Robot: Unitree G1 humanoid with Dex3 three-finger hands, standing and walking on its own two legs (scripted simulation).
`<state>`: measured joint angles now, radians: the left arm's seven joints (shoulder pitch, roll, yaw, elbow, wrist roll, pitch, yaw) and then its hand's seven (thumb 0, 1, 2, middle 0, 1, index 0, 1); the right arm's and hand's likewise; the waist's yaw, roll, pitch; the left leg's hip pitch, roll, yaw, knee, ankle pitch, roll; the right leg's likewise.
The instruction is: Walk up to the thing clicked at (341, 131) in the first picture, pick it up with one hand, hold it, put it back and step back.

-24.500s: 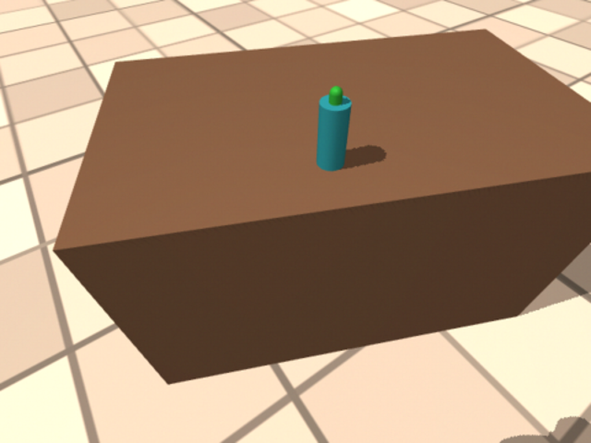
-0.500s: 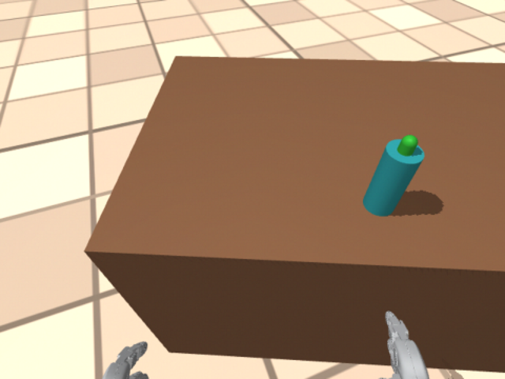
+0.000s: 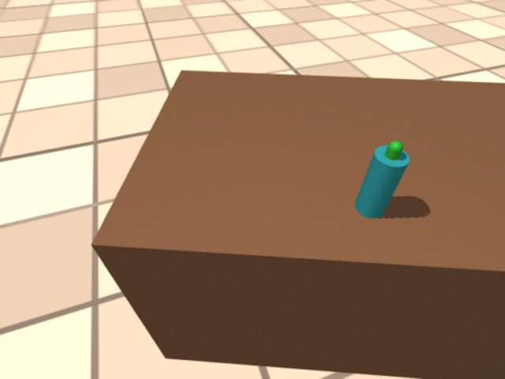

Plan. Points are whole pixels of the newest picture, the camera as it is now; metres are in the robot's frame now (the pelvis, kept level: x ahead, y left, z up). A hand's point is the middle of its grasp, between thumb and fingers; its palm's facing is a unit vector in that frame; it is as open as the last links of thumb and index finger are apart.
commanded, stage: home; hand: right
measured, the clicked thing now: (381, 178) +0.47 -0.23 +0.06
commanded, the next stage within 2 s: stand in 1.30 s
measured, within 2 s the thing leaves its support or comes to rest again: neither
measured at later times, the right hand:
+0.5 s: hand out of the picture +0.06 -0.26 -0.15, palm faces -0.07 +0.93 -0.36, open 17.5 cm
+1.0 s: hand out of the picture +0.08 -0.25 -0.15, palm faces -0.05 +0.93 -0.36, open 17.3 cm
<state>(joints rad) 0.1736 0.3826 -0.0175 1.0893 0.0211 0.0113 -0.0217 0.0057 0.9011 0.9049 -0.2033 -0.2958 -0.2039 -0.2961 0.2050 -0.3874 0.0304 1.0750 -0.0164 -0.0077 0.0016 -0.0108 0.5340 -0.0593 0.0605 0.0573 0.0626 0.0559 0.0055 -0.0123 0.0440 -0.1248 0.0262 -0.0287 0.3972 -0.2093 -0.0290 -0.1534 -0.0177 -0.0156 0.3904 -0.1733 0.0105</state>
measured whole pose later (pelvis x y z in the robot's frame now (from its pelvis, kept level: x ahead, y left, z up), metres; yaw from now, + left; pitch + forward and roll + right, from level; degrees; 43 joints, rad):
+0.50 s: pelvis +0.00 +0.00 +0.00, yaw +0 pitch -3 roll +0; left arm 0.15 0.36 -0.01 1.13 0.01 0.00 -0.02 0.00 0.90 0.91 -0.20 -0.30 -0.21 -0.30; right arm 0.17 -0.36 0.03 1.09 -0.01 -0.01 0.00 -0.01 0.55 -0.05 0.06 0.05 0.06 0.05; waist 0.01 0.00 0.05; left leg -0.13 0.03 -0.03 0.38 -0.19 -0.03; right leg -0.16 -0.01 -0.02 0.36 -0.15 0.01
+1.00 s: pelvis +0.01 +0.00 +0.00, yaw +0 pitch -3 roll +0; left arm 0.10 0.35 -0.01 1.14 0.01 0.00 -0.01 0.00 0.90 0.90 -0.20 -0.30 -0.21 -0.30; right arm 0.13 -0.36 0.03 1.10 -0.01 -0.01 0.00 -0.01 0.52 -0.07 0.06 0.06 0.07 0.06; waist 0.01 0.00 0.05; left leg -0.09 0.02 -0.03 0.34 -0.19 -0.03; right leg -0.12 -0.02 -0.01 0.34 -0.16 0.02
